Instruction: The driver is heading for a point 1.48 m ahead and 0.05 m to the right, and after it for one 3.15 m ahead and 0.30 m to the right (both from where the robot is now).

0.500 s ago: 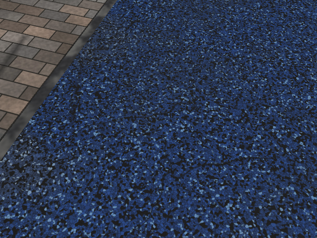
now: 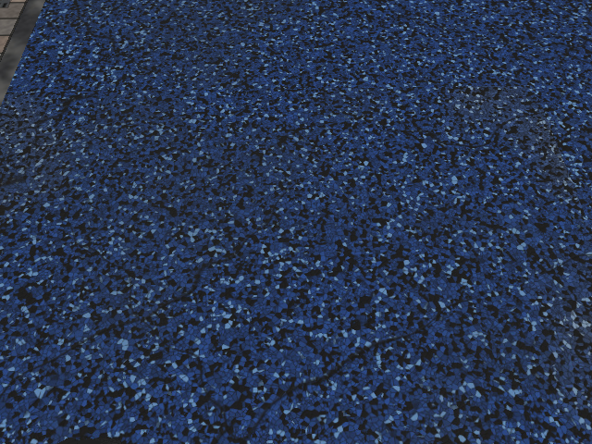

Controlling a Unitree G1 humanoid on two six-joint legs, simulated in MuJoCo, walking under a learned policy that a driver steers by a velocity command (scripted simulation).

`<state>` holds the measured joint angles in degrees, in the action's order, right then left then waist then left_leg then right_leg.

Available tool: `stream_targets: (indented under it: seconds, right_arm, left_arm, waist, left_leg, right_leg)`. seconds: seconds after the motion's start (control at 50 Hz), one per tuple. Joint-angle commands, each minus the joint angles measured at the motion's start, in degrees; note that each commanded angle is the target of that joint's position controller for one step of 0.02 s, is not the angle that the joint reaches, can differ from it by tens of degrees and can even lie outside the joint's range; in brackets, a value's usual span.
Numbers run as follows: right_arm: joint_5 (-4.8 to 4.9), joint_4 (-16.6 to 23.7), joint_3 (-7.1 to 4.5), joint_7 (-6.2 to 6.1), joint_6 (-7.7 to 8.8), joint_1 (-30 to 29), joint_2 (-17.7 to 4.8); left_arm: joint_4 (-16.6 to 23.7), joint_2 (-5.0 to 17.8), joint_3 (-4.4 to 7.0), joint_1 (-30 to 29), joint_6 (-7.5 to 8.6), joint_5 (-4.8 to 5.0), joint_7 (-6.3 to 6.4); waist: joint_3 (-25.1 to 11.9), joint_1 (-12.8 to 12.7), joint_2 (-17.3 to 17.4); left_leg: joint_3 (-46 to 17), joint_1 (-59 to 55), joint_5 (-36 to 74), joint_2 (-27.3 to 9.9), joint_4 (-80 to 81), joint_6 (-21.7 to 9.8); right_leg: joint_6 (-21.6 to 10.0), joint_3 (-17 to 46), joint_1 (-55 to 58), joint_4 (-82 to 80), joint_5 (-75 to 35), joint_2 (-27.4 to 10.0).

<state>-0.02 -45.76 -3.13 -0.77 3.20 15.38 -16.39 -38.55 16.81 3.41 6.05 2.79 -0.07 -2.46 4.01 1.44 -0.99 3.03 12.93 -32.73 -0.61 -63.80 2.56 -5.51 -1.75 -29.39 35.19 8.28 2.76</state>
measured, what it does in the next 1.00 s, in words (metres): walks ahead: left foot, then right foot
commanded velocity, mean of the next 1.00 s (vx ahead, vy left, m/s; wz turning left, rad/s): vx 0.06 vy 0.00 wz -0.11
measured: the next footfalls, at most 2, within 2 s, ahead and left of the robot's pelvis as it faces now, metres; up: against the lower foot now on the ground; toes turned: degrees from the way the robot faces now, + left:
left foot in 0.42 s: +0.25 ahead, +0.13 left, +0.00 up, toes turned -21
right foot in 0.72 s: +0.13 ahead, -0.10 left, +0.00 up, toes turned -7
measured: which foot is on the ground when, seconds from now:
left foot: up 0.00-0.40, down 0.42-0.74, up 0.76-1.00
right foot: down 0.00-0.42, up 0.44-0.70, down 0.72-1.00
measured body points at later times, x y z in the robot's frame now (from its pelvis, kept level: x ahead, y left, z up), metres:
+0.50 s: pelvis +0.14 +0.04 +0.02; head +0.17 +0.04 +0.46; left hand +0.38 +0.26 -0.08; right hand +0.21 -0.27 -0.07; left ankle +0.22 +0.14 -0.72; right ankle +0.08 -0.07 -0.68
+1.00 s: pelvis +0.14 +0.04 +0.02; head +0.18 +0.04 +0.47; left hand +0.29 +0.32 -0.08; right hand +0.28 -0.26 -0.08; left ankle +0.16 +0.17 -0.68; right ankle +0.10 -0.09 -0.72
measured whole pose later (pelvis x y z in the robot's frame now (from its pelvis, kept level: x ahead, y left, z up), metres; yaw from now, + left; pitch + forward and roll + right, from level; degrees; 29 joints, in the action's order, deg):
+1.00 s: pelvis +0.14 +0.04 +0.02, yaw -3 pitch +2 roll +0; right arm 1.4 -38.4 -4.9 0.4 -3.0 10.3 -18.5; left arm -41.7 15.8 4.2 10.1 -1.5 0.1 2.5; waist 2.9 -0.9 0.7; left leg -0.2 26.0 -23.4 -0.8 -49.1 4.5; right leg 1.2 -2.8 -10.1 25.5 16.9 -3.0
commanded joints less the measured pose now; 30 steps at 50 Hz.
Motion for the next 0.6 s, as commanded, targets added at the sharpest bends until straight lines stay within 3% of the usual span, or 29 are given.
stream_targets:
  seconds: [0.02,0.04,0.06,0.08,0.12,0.2,0.28,0.32,0.36,0.38,0.4,0.42,0.44,0.46,0.48,0.5,0.52,0.56,0.6]
  right_arm:
    - [0.82,7.4,-0.94,0.14,2.59,-3.23,-7.48]
    - [-0.21,7.14,-1.29,-0.55,1.99,-3.87,-7.87]
    - [-0.3,7.23,-1.63,-0.79,0.98,-2.68,-8.29]
    - [-0.45,7.18,-1.65,-0.95,0.1,-1.44,-7.85]
    - [-0.74,6.72,-1.13,-1.37,-0.8,0.2,-5.96]
    - [-0.86,7.54,-0.76,-1.79,-1.55,-3.43,-5.21]
    - [-0.24,9.1,-0.81,-1.19,-1.76,-8.85,-5.42]
    - [-0.12,9.59,-0.99,-0.82,-1.3,-9.97,-5.8]
    - [0.01,9.68,-1.37,-0.42,-0.55,-9.43,-6.35]
    - [0.06,9.05,-1.61,-0.21,-0.15,-7.31,-6.48]
    - [-0.14,8.37,-1.83,-0.03,0.29,-5.39,-6.78]
    - [-1.21,8.97,-2.43,-0.28,0.36,-5.0,-9.98]
    - [-2.89,9.09,-3.02,-0.46,-0.44,-7.08,-13.34]
    - [-2.91,8.7,-1.84,-0.27,-0.34,-5.01,-8.23]
    - [-2.03,8.97,-1.08,-0.03,-0.16,-5.82,-6.08]
    - [-1.41,8.79,-0.62,0.25,-0.23,-7.31,-4.74]
    - [-0.63,8.66,-0.16,0.55,-0.42,-8.85,-4.0]
    - [0.04,8.39,-0.61,0.75,-1.56,-10.23,-5.7]
    - [0.27,8.12,-2.11,0.48,-2.74,-6.81,-9.21]
  left_arm:
    - [2.75,9.52,3.15,9.52,0.03,1.23,0.97]
    - [3.4,8.0,2.69,6.68,-0.34,1.55,1.33]
    - [4.16,7.51,2.42,4.99,-0.67,0.75,1.63]
    - [4.55,7.9,2.57,3.87,-0.84,0.09,1.68]
    - [4.41,8.92,2.91,3.26,-0.91,-0.11,2.06]
    - [4.02,9.98,3.2,3.76,-2.46,0.79,3.59]
    - [4.53,9.92,3.13,3.69,-4.16,0.8,4.48]
    - [4.77,9.77,3.1,3.78,-4.55,0.7,4.45]
    - [5.19,9.32,2.96,3.43,-4.74,0.89,4.38]
    - [5.53,8.72,2.68,2.11,-4.83,1.16,4.43]
    - [5.78,7.57,2.25,1.79,-4.87,1.29,4.52]
    - [5.83,4.6,1.34,4.94,-4.74,0.34,4.46]
    - [5.89,3.23,0.96,9.57,-4.31,0.09,4.46]
    - [5.25,7.1,1.71,9.36,-3.83,-0.77,4.49]
    - [4.13,9.26,2.41,8.36,-3.97,-0.31,4.51]
    - [2.9,8.03,2.27,7.62,-4.51,-0.34,4.68]
    - [2.57,6.56,1.87,7.11,-5.08,-0.77,4.75]
    - [2.62,3.03,0.74,5.37,-5.21,-0.61,4.25]
    - [2.85,2.88,0.78,2.74,-4.79,0.26,4.19]
  waist:
    - [-16.87,-5.16,1.62]
    - [-12.42,-3.38,2.35]
    - [-10.84,-1.19,0.99]
    - [-10.19,0.07,-0.35]
    - [-10.71,1.08,-1.7]
    - [-13.42,-0.04,-3.5]
    - [-12.15,-1.91,-5.74]
    - [-11.39,-2.34,-7.03]
    - [-11.19,-2.0,-8.15]
    - [-11.34,-0.5,-8.37]
    - [-11.2,0.48,-8.0]
    - [-13.21,-1.34,-1.44]
    - [-11.11,-5.51,14.59]
    - [-12.7,-3.31,15.71]
    - [-11.68,-2.55,10.9]
    - [-11.16,-2.93,7.61]
    - [-10.21,-3.38,7.37]
    - [-8.36,-3.55,9.38]
    - [-8.75,-1.05,12.34]
  left_leg:
    - [-8.42,28.35,2.99,-1.59,-13.91,-0.38]
    - [-7.79,26.69,5.64,-2.81,-10.42,0.11]
    - [-8.12,22.45,7.42,-3.45,-8.45,0.34]
    - [-7.7,19.98,8.48,-3.07,-6.37,0.86]
    - [-6.78,18.22,10.54,-2.21,-0.77,2.32]
    - [-7.41,17.77,18.05,-0.59,9.31,3.95]
    - [-8.77,16.67,20.62,0.97,18.02,3.76]
    - [-9.36,15.54,18.67,1.92,22.22,3.12]
    - [-9.63,12.96,17.71,2.57,28.24,2.02]
    - [-8.96,9.75,21.31,2.26,34.37,1.02]
    - [-8.65,3.93,29.91,0.66,41.63,-0.44]
    - [-16.51,-3.77,40.13,-9.17,42.3,-4.08]
    - [-29.59,-7.73,56.91,-18.95,42.51,-14.1]
    - [-37.1,-6.7,56.54,-22.89,43.78,-20.49]
    - [-32.49,-5.76,54.0,-20.07,42.57,-19.65]
    - [-27.22,-4.99,50.77,-16.04,41.59,-16.7]
    - [-24.55,-4.1,47.71,-13.64,41.7,-14.6]
    - [-19.74,-0.86,46.93,-8.48,41.84,-12.02]
    - [-20.9,-3.59,46.14,-7.33,41.33,-12.62]
  right_leg:
    - [-14.38,25.06,37.09,-10.41,-36.29,-17.81]
    - [-12.81,22.29,29.21,-12.31,-33.88,-15.86]
    - [-12.34,20.46,22.39,-14.35,-33.19,-14.32]
    - [-12.14,19.58,18.22,-15.45,-33.49,-13.34]
    - [-11.82,16.86,14.5,-15.43,-37.55,-11.8]
    - [-9.09,16.81,14.58,-13.36,-31.26,-9.64]
    - [-6.93,21.65,14.79,-12.61,-15.51,-8.89]
    - [-6.67,24.68,16.22,-10.89,-14.29,-9.17]
    - [-5.95,27.89,18.36,-8.5,-16.14,-9.21]
    - [-4.72,27.95,19.01,-6.58,-15.96,-8.49]
    - [-2.69,27.08,17.36,-4.32,-12.84,-6.65]
    - [0.26,23.09,12.78,2.73,-0.23,-3.08]
    - [4.22,13.54,2.38,11.79,24.67,6.38]
    - [7.35,13.39,0.5,22.22,31.52,3.79]
    - [8.45,14.08,0.58,27.32,28.84,2.62]
    - [9.56,13.47,1.25,27.56,26.19,1.42]
    - [10.58,12.08,1.97,24.62,24.07,-0.56]
    - [11.68,7.25,7.3,12.61,21.2,-1.32]
    - [11.7,5.0,9.42,4.75,18.29,0.48]
Velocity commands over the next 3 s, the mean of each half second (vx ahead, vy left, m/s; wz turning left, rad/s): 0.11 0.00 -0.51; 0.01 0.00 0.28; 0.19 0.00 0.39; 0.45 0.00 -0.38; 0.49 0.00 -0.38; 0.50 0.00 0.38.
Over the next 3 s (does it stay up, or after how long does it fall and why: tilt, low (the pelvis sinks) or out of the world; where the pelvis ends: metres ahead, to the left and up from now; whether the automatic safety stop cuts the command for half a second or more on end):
stays up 0.96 -0.09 0.02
